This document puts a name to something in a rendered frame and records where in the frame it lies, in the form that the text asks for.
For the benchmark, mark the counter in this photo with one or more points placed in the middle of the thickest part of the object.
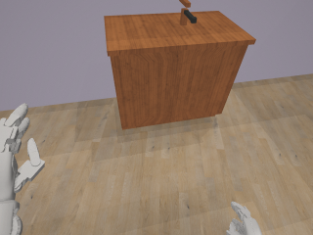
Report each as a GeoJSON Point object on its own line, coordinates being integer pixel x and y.
{"type": "Point", "coordinates": [166, 69]}

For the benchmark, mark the tap lever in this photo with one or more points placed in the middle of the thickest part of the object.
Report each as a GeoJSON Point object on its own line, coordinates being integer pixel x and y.
{"type": "Point", "coordinates": [192, 19]}

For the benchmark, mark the robot left hand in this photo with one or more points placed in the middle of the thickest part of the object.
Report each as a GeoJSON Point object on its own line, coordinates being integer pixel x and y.
{"type": "Point", "coordinates": [11, 132]}

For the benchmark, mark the robot right hand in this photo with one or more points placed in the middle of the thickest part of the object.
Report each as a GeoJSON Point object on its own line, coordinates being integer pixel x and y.
{"type": "Point", "coordinates": [249, 225]}

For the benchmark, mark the left robot forearm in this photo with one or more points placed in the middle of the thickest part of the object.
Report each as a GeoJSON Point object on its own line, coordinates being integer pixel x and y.
{"type": "Point", "coordinates": [10, 223]}

